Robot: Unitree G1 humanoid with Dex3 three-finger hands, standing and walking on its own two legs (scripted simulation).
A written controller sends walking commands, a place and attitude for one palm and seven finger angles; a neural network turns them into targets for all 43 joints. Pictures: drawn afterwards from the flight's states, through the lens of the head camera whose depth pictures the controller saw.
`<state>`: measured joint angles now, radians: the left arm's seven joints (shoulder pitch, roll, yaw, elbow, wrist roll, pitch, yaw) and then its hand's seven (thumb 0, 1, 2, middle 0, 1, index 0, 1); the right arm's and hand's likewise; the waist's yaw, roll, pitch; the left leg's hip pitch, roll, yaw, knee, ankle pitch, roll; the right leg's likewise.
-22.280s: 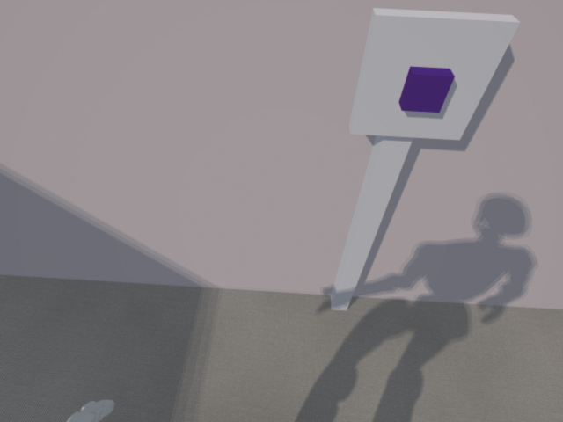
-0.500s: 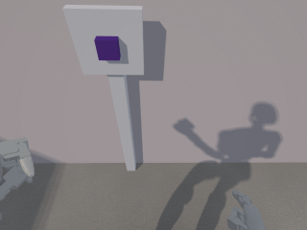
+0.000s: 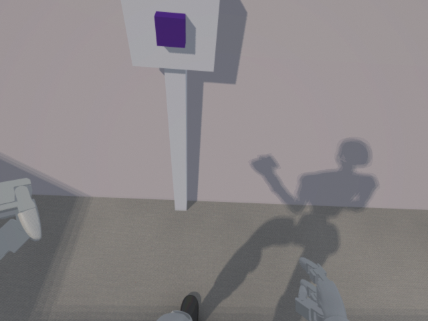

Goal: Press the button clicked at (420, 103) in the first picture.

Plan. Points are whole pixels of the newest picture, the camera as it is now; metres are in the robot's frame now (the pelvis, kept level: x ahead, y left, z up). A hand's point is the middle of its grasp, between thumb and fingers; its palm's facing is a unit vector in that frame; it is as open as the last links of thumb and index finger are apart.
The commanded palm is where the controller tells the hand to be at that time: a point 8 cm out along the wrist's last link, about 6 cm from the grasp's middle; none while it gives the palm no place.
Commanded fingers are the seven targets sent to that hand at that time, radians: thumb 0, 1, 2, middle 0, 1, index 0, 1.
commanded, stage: stop stepping back and stand still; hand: left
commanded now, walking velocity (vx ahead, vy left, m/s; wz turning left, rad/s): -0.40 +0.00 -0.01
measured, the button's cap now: (171, 29) +0.68 +0.18 +0.19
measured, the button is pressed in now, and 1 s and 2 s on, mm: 0 0 0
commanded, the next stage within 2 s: let the arm hang, fingers relaxed in 1.34 s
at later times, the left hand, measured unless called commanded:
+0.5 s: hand out of the picture +0.05 +0.28 +0.18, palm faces +0.46 -0.83 -0.31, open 3.1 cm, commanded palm +0.00 +0.31 +0.19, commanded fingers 0.00 0.90 0.90 -1.30 -1.50 -1.30 -1.50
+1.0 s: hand out of the picture +0.00 +0.27 +0.16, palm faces +0.45 -0.79 -0.42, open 3.1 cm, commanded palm -0.05 +0.31 +0.19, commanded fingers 0.00 0.90 0.90 -1.30 -1.50 -1.30 -1.50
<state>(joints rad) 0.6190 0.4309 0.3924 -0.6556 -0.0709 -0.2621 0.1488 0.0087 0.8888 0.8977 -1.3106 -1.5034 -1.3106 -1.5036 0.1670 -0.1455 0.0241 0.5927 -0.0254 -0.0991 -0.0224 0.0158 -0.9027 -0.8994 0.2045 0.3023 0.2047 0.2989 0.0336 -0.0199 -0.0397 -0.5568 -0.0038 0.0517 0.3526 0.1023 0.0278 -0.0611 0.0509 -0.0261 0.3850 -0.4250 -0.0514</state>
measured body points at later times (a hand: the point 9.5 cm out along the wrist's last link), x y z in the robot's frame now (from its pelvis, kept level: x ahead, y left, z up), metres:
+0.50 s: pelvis -0.14 +0.03 +0.01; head -0.17 +0.07 +0.45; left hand +0.02 +0.33 +0.20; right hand +0.00 -0.23 -0.06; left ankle -0.16 +0.16 -0.72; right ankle -0.08 -0.10 -0.72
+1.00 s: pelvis -0.17 +0.02 +0.01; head -0.17 +0.01 +0.46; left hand -0.03 +0.31 +0.19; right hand -0.01 -0.22 -0.09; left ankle -0.15 +0.15 -0.67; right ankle -0.17 -0.09 -0.72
